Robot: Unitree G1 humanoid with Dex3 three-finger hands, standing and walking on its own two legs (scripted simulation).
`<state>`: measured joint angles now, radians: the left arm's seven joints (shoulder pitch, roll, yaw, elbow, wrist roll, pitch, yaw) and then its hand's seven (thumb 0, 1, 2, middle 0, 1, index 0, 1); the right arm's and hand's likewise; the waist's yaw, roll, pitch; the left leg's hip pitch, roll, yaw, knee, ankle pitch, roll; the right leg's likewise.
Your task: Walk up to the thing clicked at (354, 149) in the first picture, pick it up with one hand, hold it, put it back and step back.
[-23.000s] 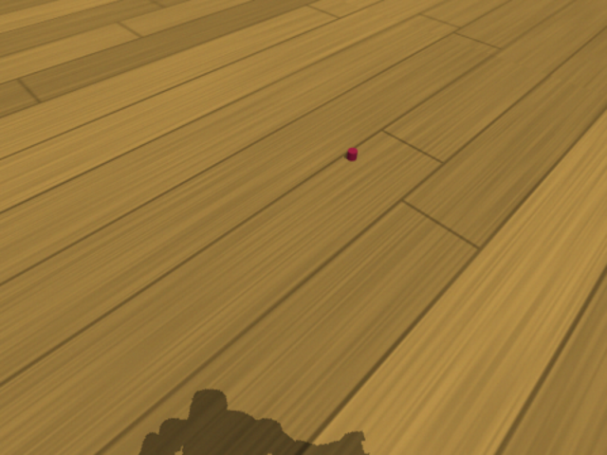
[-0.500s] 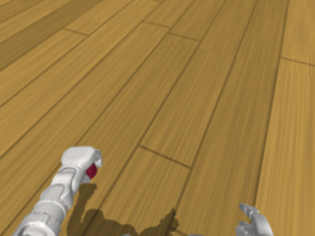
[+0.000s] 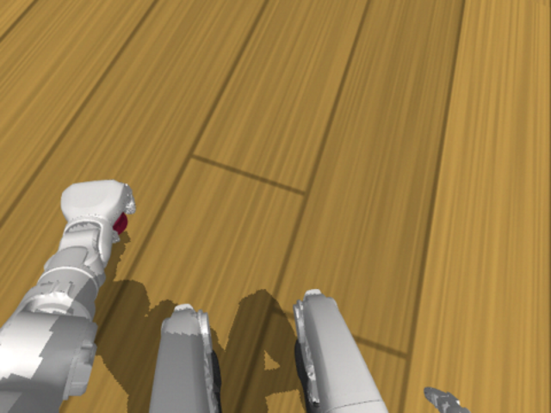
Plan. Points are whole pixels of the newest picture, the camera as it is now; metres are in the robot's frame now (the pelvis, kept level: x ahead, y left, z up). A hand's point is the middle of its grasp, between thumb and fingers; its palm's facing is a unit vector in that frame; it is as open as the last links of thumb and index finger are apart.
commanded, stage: crouch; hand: left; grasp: from above
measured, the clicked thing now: (109, 218) +0.44 +0.23 -0.14
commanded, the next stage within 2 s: lower in 1.24 s
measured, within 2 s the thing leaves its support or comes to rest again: neither
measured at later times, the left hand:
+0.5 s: hand (132, 238) +0.45 +0.24 -0.30, palm faces -0.44 -0.01 -0.90, open 6.8 cm
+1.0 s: hand (140, 240) +0.46 +0.24 -0.36, palm faces -0.46 -0.01 -0.89, open 6.8 cm
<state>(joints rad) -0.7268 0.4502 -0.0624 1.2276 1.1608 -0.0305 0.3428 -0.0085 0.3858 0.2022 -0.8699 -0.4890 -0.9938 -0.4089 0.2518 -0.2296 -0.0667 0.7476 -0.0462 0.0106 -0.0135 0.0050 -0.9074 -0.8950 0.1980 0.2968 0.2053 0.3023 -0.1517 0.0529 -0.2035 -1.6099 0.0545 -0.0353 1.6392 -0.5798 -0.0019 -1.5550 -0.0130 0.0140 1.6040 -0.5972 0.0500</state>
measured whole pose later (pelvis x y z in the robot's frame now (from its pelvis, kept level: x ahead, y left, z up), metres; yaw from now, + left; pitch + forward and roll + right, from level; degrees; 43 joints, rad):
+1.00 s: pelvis -0.02 -0.01 -0.21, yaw -4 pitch +34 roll -7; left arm -1.02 0.72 0.05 1.49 1.26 -0.18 0.36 0.00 0.40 0.23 -0.83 -0.52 -0.96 -0.44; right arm 0.16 -0.25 0.05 0.75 -0.14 -0.03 0.11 0.00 -0.91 -0.90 0.20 0.30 0.21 0.30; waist -0.25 0.00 -0.07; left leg -2.28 0.03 -0.15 2.32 -0.65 -0.03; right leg -2.19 0.02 -0.02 2.27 -0.68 0.06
